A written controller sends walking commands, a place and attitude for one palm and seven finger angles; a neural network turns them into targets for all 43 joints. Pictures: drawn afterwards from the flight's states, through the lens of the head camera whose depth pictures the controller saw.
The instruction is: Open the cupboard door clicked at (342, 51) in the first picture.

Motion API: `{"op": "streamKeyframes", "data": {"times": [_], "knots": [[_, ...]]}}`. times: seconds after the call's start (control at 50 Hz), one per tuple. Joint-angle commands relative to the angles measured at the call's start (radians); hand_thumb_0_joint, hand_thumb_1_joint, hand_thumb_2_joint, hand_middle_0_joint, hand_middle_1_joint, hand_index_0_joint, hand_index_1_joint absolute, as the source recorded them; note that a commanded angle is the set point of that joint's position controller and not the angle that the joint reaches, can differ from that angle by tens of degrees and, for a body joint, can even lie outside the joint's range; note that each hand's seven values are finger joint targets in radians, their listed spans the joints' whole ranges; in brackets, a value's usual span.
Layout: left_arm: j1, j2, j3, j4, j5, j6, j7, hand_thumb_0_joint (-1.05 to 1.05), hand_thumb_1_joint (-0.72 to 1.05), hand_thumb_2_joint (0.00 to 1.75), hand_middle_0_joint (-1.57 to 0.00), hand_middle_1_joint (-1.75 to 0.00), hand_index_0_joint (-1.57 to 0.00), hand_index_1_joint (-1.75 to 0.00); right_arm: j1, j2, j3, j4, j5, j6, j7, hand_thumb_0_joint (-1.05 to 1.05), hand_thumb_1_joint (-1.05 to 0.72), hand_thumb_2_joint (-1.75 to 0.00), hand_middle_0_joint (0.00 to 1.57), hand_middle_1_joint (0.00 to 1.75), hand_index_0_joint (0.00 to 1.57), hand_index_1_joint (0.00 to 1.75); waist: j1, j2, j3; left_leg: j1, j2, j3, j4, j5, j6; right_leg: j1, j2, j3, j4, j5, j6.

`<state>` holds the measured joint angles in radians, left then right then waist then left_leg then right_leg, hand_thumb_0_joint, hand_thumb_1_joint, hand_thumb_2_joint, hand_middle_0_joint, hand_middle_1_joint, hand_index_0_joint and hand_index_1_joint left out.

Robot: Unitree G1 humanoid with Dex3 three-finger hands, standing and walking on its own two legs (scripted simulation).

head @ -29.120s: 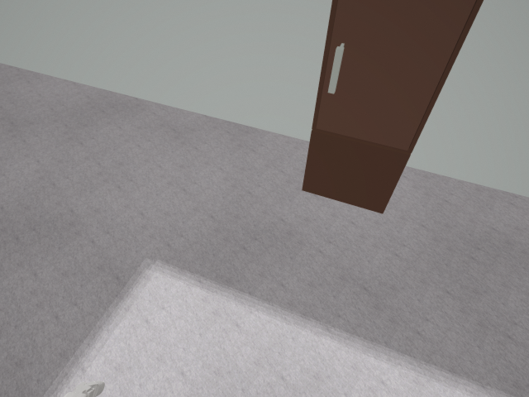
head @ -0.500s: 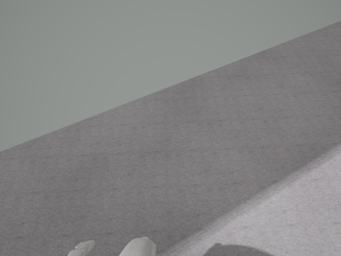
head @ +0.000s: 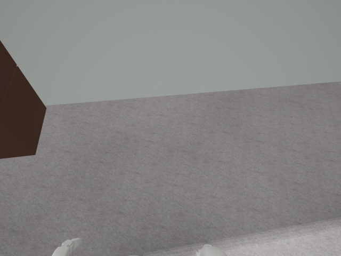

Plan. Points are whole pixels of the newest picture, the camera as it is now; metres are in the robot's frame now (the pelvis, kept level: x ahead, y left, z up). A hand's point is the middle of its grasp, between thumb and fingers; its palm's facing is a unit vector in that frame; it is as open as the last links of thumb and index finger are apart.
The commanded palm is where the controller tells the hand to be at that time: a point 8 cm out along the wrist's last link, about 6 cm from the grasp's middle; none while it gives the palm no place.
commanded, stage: turn to face it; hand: left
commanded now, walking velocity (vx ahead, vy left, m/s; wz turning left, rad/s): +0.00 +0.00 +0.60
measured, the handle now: out of the picture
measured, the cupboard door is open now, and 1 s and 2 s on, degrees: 43 43 43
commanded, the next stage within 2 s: take the last steps up to it in 1.40 s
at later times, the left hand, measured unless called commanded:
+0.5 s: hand out of the picture -0.01 +0.19 -0.20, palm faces +0.36 -0.91 -0.21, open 7.4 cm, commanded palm none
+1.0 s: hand out of the picture +0.02 +0.17 -0.15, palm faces +0.56 -0.78 -0.27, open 7.4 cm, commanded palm none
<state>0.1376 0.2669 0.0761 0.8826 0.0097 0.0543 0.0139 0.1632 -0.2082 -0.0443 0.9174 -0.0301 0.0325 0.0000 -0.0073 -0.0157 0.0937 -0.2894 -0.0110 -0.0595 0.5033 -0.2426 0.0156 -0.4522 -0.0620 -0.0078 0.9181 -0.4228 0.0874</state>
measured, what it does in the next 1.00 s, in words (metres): steps on the spot, turning left: right foot, then left foot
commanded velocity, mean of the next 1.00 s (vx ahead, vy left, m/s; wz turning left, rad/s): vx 0.00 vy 0.00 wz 0.59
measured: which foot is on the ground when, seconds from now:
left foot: down 0.00-0.10, up 0.12-0.44, down 0.46-0.88, up 0.90-1.00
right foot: up 0.00-0.10, down 0.12-0.46, up 0.48-0.86, down 0.88-1.00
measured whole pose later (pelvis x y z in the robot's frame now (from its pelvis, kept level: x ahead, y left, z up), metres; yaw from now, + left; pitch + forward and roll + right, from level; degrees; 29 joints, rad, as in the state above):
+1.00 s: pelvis +0.04 -0.06 -0.01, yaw +36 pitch +0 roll +0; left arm 0.15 0.20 0.03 0.85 0.01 0.01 0.03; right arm 0.17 -0.25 -0.09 0.95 -0.02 0.08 0.02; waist -0.04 0.03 0.10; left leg -0.51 -0.03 -0.05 1.13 -0.45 -0.04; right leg -0.24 -0.06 -0.09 0.55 -0.32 0.00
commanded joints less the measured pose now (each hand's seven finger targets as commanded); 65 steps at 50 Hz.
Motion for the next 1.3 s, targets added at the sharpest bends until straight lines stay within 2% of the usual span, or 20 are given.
{"op": "streamKeyframes", "data": {"times": [0.0, 0.06, 0.08, 0.1, 0.18, 0.32, 0.4, 0.42, 0.44, 0.46, 0.56, 0.8, 0.82, 0.86, 0.88, 0.96, 1.14, 1.18, 1.22, 1.28], "knots": [[0.026, 0.054, 0.008, -0.084, 0.0, -0.031, -0.001, 0.0, 0.9, 0.9, -0.2, -0.3, -0.2, -0.3, -0.013, -0.236, -0.075, -0.073, 0.002, -0.005, -0.008, 0.0, -0.9, -0.9, 0.2, 0.3, 0.2, 0.3, -0.001, 0.199, -0.138, 0.048, 0.203, -0.255, -0.107, 0.338, 0.133, 0.125, 0.052, -0.032, -0.193, 0.016, -0.015], [0.148, 0.121, 0.025, -0.063, 0.005, -0.056, 0.009, 0.0, 0.9, 0.9, -0.2, -0.3, -0.2, -0.3, -0.051, -0.186, -0.074, -0.096, 0.019, -0.002, -0.001, 0.0, -0.9, -0.9, 0.2, 0.3, 0.2, 0.3, 0.065, 0.049, -0.166, -0.16, 0.096, -0.213, 0.057, 0.122, 0.042, 0.441, -0.032, 0.044, -0.552, 0.203, -0.043], [0.169, 0.209, 0.044, -0.06, 0.022, -0.065, 0.019, 0.0, 0.9, 0.9, -0.2, -0.3, -0.2, -0.3, -0.031, -0.115, -0.065, -0.115, 0.026, -0.003, 0.004, 0.0, -0.9, -0.9, 0.2, 0.3, 0.2, 0.3, 0.071, -0.252, -0.176, -0.331, -0.06, -0.018, 0.3, -0.234, -0.045, 0.526, -0.325, 0.335, -0.648, 0.26, -0.15], [0.151, 0.23, 0.033, -0.074, 0.019, -0.06, 0.019, 0.0, 0.9, 0.9, -0.2, -0.3, -0.2, -0.3, -0.047, -0.14, -0.067, -0.127, 0.016, -0.001, 0.009, 0.0, -0.9, -0.9, 0.2, 0.3, 0.2, 0.3, 0.07, -0.246, -0.146, -0.313, -0.05, -0.001, 0.549, -0.4, -0.049, 0.38, -0.451, 0.37, -0.65, 0.342, -0.246], [0.004, 0.099, 0.005, -0.103, 0.012, -0.062, 0.023, 0.0, 0.9, 0.9, -0.2, -0.3, -0.2, -0.3, -0.028, -0.115, -0.062, -0.067, 0.013, 0.026, 0.028, 0.0, -0.9, -0.9, 0.2, 0.3, 0.2, 0.3, -0.015, -0.193, -0.071, -0.288, 0.034, 0.027, 0.734, -0.187, -0.076, 0.275, -0.254, 0.058, -0.587, 0.483, -0.199], [0.144, 0.156, 0.028, -0.049, 0.02, -0.065, 0.019, 0.0, 0.9, 0.9, -0.2, -0.3, -0.2, -0.3, -0.124, -0.074, -0.034, -0.085, 0.022, 0.012, 0.034, 0.0, -0.9, -0.9, 0.2, 0.3, 0.2, 0.3, 0.058, -0.184, -0.125, -0.185, 0.014, 0.149, 0.3, -0.234, -0.077, 0.453, -0.287, -0.047, -0.482, 0.779, -0.2], [0.118, 0.17, 0.04, -0.042, 0.01, -0.059, 0.012, 0.0, 0.9, 0.9, -0.2, -0.3, -0.2, -0.3, -0.027, -0.107, -0.04, -0.068, 0.019, -0.001, 0.028, 0.0, -0.9, -0.9, 0.2, 0.3, 0.2, 0.3, -0.003, -0.151, -0.166, 0.051, -0.004, 0.174, 0.005, -0.032, -0.047, 0.353, -0.28, -0.119, -0.331, 0.696, -0.131], [0.107, 0.148, 0.037, -0.055, 0.002, -0.054, 0.007, 0.0, 0.9, 0.9, -0.2, -0.3, -0.2, -0.3, 0.043, -0.167, -0.056, -0.053, 0.013, -0.009, 0.027, 0.0, -0.9, -0.9, 0.2, 0.3, 0.2, 0.3, -0.046, -0.022, -0.211, 0.237, 0.072, 0.089, -0.077, 0.164, -0.012, 0.209, -0.248, -0.165, -0.175, 0.541, -0.08], [0.086, 0.07, 0.019, -0.097, -0.004, -0.048, -0.002, 0.0, 0.9, 0.9, -0.2, -0.3, -0.2, -0.3, 0.115, -0.292, -0.089, -0.047, 0.003, -0.013, 0.021, 0.0, -0.9, -0.9, 0.2, 0.3, 0.2, 0.3, -0.087, 0.318, -0.224, 0.376, 0.373, -0.325, -0.11, 0.541, 0.144, -0.103, -0.086, -0.19, 0.068, -0.138, 0.002], [0.001, 0.072, 0.003, -0.134, 0.009, -0.034, 0.006, 0.0, 0.9, 0.9, -0.2, -0.3, -0.2, -0.3, 0.179, -0.32, -0.089, -0.029, 0.007, -0.002, 0.013, 0.0, -0.9, -0.9, 0.2, 0.3, 0.2, 0.3, -0.109, 0.241, -0.197, 0.305, 0.451, -0.361, -0.112, 0.6, 0.225, -0.14, -0.071, -0.07, 0.176, -0.27, -0.011], [0.024, 0.069, 0.015, -0.053, 0.009, -0.025, -0.003, 0.0, 0.9, 0.9, -0.2, -0.3, -0.2, -0.3, 0.023, -0.217, -0.057, -0.065, 0.008, -0.023, -0.02, 0.0, -0.9, -0.9, 0.2, 0.3, 0.2, 0.3, -0.016, 0.154, -0.163, 0.195, 0.255, -0.167, -0.132, 0.511, 0.146, -0.124, -0.053, 0.018, 0.254, 0.008, 0.0], [0.063, 0.064, 0.008, -0.075, -0.004, -0.04, 0.003, 0.0, 0.9, 0.9, -0.2, -0.3, -0.2, -0.3, -0.032, -0.227, -0.077, -0.074, 0.007, -0.003, -0.009, 0.0, -0.9, -0.9, 0.2, 0.3, 0.2, 0.3, 0.02, 0.179, -0.154, 0.01, 0.178, -0.27, -0.056, 0.363, 0.117, 0.233, 0.061, -0.034, -0.319, 0.095, -0.018], [0.108, 0.08, 0.016, -0.067, -0.003, -0.048, 0.006, 0.0, 0.9, 0.9, -0.2, -0.3, -0.2, -0.3, -0.047, -0.212, -0.076, -0.082, 0.013, -0.002, -0.007, 0.0, -0.9, -0.9, 0.2, 0.3, 0.2, 0.3, 0.048, 0.146, -0.161, -0.064, 0.141, -0.257, -0.006, 0.279, 0.082, 0.348, 0.041, -0.027, -0.463, 0.187, -0.024], [0.152, 0.225, 0.042, -0.068, 0.023, -0.065, 0.021, 0.0, 0.9, 0.9, -0.2, -0.3, -0.2, -0.3, -0.041, -0.113, -0.064, -0.116, 0.026, -0.005, 0.006, 0.0, -0.9, -0.9, 0.2, 0.3, 0.2, 0.3, 0.072, -0.273, -0.172, -0.325, -0.088, 0.014, 0.388, -0.346, -0.059, 0.5, -0.397, 0.373, -0.651, 0.347, -0.191], [0.136, 0.225, 0.028, -0.08, 0.016, -0.058, 0.021, 0.0, 0.9, 0.9, -0.2, -0.3, -0.2, -0.3, -0.041, -0.137, -0.066, -0.12, 0.014, 0.002, 0.013, 0.0, -0.9, -0.9, 0.2, 0.3, 0.2, 0.3, 0.058, -0.19, -0.138, -0.295, -0.038, -0.015, 0.592, -0.375, -0.047, 0.36, -0.441, 0.322, -0.634, 0.367, -0.254], [0.007, 0.099, 0.001, -0.1, 0.01, -0.064, 0.022, 0.0, 0.9, 0.9, -0.2, -0.3, -0.2, -0.3, -0.017, -0.119, -0.063, -0.057, 0.014, 0.027, 0.028, 0.0, -0.9, -0.9, 0.2, 0.3, 0.2, 0.3, -0.02, -0.207, -0.077, -0.291, 0.033, 0.022, 0.745, -0.172, -0.076, 0.283, -0.255, 0.05, -0.591, 0.484, -0.192], [0.149, 0.164, 0.031, -0.024, 0.018, -0.066, 0.016, 0.0, 0.9, 0.9, -0.2, -0.3, -0.2, -0.3, -0.077, -0.073, -0.029, -0.058, 0.023, 0.001, 0.024, 0.0, -0.9, -0.9, 0.2, 0.3, 0.2, 0.3, 0.038, -0.186, -0.134, -0.083, -0.003, 0.164, 0.155, -0.166, -0.06, 0.416, -0.288, -0.052, -0.436, 0.778, -0.183], [0.126, 0.154, 0.031, -0.02, 0.005, -0.061, 0.01, 0.0, 0.9, 0.9, -0.2, -0.3, -0.2, -0.3, 0.007, -0.112, -0.036, -0.037, 0.017, -0.011, 0.021, 0.0, -0.9, -0.9, 0.2, 0.3, 0.2, 0.3, -0.016, -0.122, -0.17, 0.126, 0.007, 0.151, -0.067, 0.049, -0.035, 0.308, -0.251, -0.111, -0.296, 0.682, -0.112], [0.091, 0.037, -0.004, -0.078, -0.004, -0.048, 0.004, 0.0, 0.9, 0.9, -0.2, -0.3, -0.2, -0.3, 0.129, -0.292, -0.076, -0.018, 0.005, -0.017, 0.007, 0.0, -0.9, -0.9, 0.2, 0.3, 0.2, 0.3, -0.075, 0.345, -0.232, 0.351, 0.428, -0.334, -0.117, 0.754, 0.199, -0.072, -0.058, -0.131, 0.063, -0.253, -0.006], [0.016, 0.05, 0.001, -0.037, 0.002, -0.027, 0.009, 0.0, 0.9, 0.9, -0.2, -0.3, -0.2, -0.3, 0.066, -0.226, -0.054, -0.021, 0.002, -0.018, -0.027, 0.0, -0.9, -0.9, 0.2, 0.3, 0.2, 0.3, -0.051, 0.213, -0.149, 0.185, 0.349, -0.234, -0.125, 0.566, 0.208, -0.084, -0.061, 0.013, 0.196, -0.141, -0.021]]}}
